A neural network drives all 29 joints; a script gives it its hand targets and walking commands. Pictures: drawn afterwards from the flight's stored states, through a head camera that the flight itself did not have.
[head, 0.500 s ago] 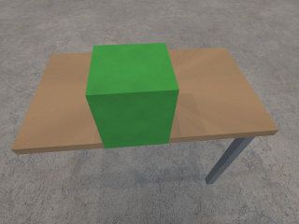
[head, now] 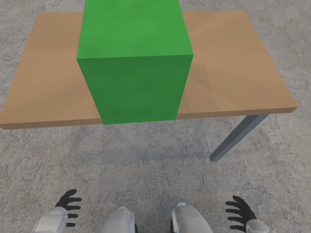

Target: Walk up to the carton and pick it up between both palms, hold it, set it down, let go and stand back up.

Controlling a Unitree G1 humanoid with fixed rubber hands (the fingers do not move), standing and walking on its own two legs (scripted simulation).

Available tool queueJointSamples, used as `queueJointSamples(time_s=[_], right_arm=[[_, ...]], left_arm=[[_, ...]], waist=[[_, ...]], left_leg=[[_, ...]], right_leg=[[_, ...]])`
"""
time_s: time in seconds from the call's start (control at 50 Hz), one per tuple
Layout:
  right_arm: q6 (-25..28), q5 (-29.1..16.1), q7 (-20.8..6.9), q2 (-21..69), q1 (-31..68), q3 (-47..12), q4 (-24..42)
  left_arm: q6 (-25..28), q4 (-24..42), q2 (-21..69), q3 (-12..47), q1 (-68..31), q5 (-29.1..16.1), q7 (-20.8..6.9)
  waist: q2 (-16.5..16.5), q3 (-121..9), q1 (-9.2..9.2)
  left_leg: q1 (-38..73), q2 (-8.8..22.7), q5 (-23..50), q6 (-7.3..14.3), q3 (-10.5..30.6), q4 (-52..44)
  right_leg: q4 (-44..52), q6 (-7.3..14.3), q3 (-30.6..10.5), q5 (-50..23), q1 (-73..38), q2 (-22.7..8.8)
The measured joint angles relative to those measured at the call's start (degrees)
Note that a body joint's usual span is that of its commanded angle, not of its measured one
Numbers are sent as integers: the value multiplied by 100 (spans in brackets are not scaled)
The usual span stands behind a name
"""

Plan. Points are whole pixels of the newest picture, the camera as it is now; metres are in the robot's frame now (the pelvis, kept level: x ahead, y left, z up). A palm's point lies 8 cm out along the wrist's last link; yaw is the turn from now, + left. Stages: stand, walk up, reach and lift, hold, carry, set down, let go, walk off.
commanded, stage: reach and lift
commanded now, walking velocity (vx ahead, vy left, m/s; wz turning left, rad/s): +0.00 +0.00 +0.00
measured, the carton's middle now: (136, 66) +0.49 +0.04 +0.09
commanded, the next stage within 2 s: none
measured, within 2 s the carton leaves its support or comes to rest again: neither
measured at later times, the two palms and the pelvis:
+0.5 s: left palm out of the picture +0.12 +0.23 -0.04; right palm (250, 230) +0.11 -0.23 -0.06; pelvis -0.03 -0.04 +0.03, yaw +2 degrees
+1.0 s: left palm (48, 208) +0.17 +0.23 -0.01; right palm (241, 193) +0.19 -0.20 -0.01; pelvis +0.01 -0.03 +0.05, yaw +3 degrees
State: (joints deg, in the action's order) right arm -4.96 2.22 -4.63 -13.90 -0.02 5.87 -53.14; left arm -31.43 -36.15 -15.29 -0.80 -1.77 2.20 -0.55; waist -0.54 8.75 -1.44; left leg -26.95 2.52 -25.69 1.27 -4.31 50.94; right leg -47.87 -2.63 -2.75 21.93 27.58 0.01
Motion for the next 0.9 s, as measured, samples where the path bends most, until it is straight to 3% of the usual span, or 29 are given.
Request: queueJointSamples(time_s=[0.06,0.14,0.2,0.28,0.42,0.6,0.9], right_arm=[[42,-559,85,-104,280,-329,534],[9,-884,332,-48,193,-725,949],[-78,-745,457,139,-163,-735,1146],[-181,-401,557,453,-615,-502,1486],[-180,-93,749,950,-1208,-390,2166],[-308,-114,905,1114,-1577,-433,2968],[38,-267,966,1180,-1584,-484,3223]], left_arm=[[-341,1088,120,-276,-101,253,-250],[-387,1655,276,-321,250,491,-434],[-261,1605,247,-188,637,546,-425],[29,1295,156,-174,829,487,-331],[556,1253,-127,-192,1047,-19,-192],[1073,1253,-294,-147,941,-424,-116],[2141,849,-180,-108,917,-668,-202]], waist=[[-65,104,30],[-19,89,-111],[133,-73,-119],[232,-83,53],[141,45,174],[-25,-255,162],[115,-363,318]], left_leg=[[51,170,-109,-66,50,240],[679,203,78,-76,164,-203],[1080,140,355,-140,221,-743],[1178,119,615,-193,266,-1082],[1094,133,881,-233,294,-1335],[1305,78,1080,-171,210,-1764],[1911,-25,1316,-208,210,-2592]], right_leg=[[-54,41,50,11,-118,158],[471,106,174,-189,-829,200],[930,174,245,-383,-1232,147],[1167,252,300,-559,-1305,133],[1358,292,336,-786,-1203,149],[1700,268,270,-958,-1358,100],[2368,258,296,-1069,-1918,8]])
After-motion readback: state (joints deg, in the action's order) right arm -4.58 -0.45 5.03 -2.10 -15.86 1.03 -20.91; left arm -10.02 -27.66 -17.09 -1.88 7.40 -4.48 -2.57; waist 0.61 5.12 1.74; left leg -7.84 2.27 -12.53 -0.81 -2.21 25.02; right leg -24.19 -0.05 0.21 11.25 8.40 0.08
